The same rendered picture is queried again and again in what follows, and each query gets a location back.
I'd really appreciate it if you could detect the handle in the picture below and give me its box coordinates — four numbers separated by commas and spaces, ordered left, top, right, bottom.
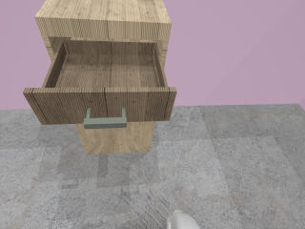
83, 107, 127, 130

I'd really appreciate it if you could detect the cabinet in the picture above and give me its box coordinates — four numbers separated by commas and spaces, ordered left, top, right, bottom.
34, 0, 172, 156

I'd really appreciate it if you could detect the right robot thigh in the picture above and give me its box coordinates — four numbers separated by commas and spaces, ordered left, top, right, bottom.
166, 213, 201, 229

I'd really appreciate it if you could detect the drawer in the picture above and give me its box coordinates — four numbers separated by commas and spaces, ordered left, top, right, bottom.
23, 39, 177, 125

